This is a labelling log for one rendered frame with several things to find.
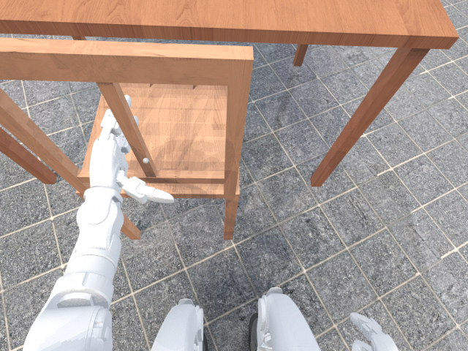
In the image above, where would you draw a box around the robot left forearm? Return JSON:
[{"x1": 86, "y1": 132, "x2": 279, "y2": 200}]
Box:
[{"x1": 23, "y1": 186, "x2": 124, "y2": 351}]

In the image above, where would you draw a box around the robot thigh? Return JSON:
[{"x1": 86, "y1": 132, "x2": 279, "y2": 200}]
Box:
[
  {"x1": 151, "y1": 304, "x2": 203, "y2": 351},
  {"x1": 258, "y1": 293, "x2": 321, "y2": 351}
]

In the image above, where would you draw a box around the robot right hand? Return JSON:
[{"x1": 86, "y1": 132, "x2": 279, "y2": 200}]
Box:
[{"x1": 350, "y1": 312, "x2": 399, "y2": 351}]

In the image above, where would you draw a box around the right robot thigh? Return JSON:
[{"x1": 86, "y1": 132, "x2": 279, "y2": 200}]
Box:
[{"x1": 258, "y1": 293, "x2": 321, "y2": 351}]

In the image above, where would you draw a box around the chair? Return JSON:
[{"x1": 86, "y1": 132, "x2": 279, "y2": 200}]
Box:
[{"x1": 0, "y1": 37, "x2": 254, "y2": 240}]

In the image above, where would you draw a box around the robot left hand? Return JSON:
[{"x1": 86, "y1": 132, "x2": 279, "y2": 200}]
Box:
[{"x1": 89, "y1": 95, "x2": 174, "y2": 203}]

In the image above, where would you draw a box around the left robot thigh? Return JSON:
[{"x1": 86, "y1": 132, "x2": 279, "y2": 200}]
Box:
[{"x1": 151, "y1": 304, "x2": 203, "y2": 351}]

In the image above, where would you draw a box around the table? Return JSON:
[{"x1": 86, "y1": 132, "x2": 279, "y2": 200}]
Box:
[{"x1": 0, "y1": 0, "x2": 459, "y2": 186}]

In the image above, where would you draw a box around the robot left upper arm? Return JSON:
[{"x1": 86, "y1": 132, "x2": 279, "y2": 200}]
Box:
[{"x1": 26, "y1": 306, "x2": 113, "y2": 351}]

